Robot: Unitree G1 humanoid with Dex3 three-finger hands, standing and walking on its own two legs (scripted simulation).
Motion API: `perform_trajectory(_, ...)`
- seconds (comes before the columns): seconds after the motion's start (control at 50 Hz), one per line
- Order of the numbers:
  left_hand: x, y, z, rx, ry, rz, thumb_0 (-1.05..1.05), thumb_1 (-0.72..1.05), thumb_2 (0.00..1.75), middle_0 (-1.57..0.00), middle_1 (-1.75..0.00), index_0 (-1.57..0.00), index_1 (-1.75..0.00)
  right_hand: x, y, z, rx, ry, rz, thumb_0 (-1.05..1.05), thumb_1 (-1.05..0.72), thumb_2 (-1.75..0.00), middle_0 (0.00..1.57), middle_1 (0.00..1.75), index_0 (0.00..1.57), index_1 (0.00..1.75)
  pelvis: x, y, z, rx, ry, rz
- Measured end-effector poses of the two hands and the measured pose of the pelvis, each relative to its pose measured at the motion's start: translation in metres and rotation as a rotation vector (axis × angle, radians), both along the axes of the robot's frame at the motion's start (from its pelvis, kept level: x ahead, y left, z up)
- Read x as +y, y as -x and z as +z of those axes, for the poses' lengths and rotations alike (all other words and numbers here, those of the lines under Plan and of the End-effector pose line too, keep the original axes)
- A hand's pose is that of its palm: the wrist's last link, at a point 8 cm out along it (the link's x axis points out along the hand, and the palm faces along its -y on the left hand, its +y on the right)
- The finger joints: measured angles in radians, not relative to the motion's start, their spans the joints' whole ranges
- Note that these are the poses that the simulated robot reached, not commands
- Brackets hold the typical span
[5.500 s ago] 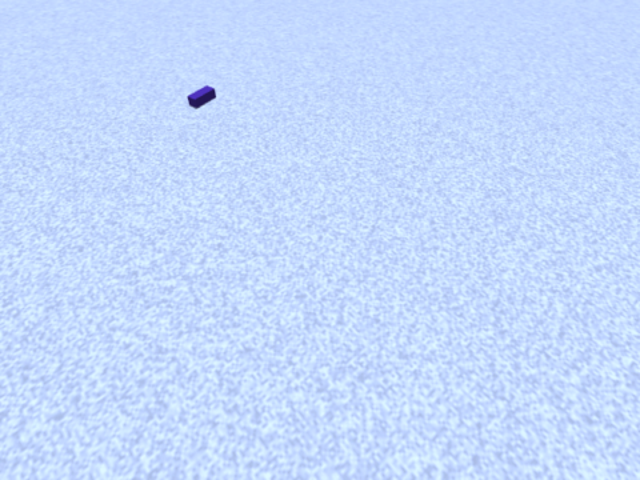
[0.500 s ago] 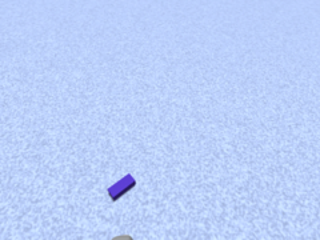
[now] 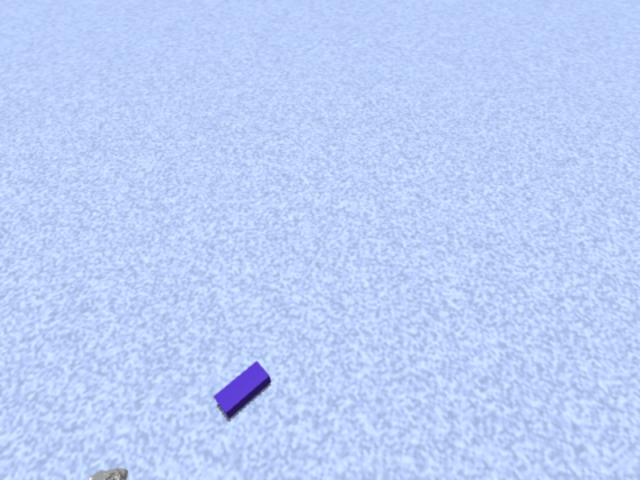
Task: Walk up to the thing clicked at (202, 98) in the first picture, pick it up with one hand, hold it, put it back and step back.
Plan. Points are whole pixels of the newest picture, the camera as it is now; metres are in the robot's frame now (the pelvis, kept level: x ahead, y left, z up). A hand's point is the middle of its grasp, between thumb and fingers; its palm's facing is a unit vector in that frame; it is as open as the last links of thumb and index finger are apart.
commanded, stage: walk up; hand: left
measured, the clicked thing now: (243, 389) +0.48 +0.25 -0.74
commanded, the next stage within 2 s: stand in 0.84 s
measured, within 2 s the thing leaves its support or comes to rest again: neither
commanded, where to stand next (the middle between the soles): +0.10 -0.01 m, yaw -1 degrees
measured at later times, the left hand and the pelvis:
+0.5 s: hand out of the picture +0.09 +0.26 -0.14, palm faces +0.00 -0.95 -0.32, open 7.4 cm; pelvis +0.01 +0.01 +0.02, yaw +0 degrees
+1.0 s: hand out of the picture +0.10 +0.26 -0.14, palm faces -0.01 -0.94 -0.33, open 7.4 cm; pelvis +0.03 +0.01 +0.02, yaw +0 degrees
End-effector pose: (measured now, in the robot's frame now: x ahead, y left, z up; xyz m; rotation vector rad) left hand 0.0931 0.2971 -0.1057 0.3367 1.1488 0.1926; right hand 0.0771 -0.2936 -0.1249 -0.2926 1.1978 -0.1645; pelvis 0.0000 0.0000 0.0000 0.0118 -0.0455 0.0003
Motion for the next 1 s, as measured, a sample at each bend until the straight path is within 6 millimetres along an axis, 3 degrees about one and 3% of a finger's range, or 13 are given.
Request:
perform_trajectory(0.12,-0.003,-0.015,0.005,-0.015,0.021,0.005,0.01,0.90,0.90,-0.20,-0.30,-0.20,-0.30,-0.003,0.003,0.009,0.030,0.016,-0.012,0.00,-0.91,-0.90,0.21,0.30,0.21,0.30,0.001,-0.004,0.008,-0.002,0.004,0.000)
perform_trajectory(0.24,-0.001,-0.018,0.006,-0.002,0.035,0.015,0.01,0.90,0.90,-0.20,-0.30,-0.20,-0.30,-0.007,0.002,0.019,0.035,0.040,-0.026,0.00,-0.91,-0.90,0.21,0.30,0.21,0.30,0.003,-0.006,0.013,-0.003,0.008,-0.001)
perform_trajectory(0.68,0.011,0.021,0.000,0.125,0.035,0.077,0.01,0.90,0.90,-0.20,-0.30,-0.20,-0.30,0.009,-0.022,0.022,0.027,0.023,-0.017,0.00,-0.91,-0.90,0.20,0.30,0.21,0.30,0.011,-0.018,0.018,0.007,0.012,-0.001)
perform_trajectory(1.0,0.011,0.000,0.003,0.088,0.024,0.050,0.01,0.90,0.90,-0.20,-0.30,-0.20,-0.30,0.012,-0.031,0.023,0.017,0.021,-0.021,0.00,-0.91,-0.90,0.21,0.30,0.21,0.30,0.012,-0.027,0.018,0.013,0.010,0.007)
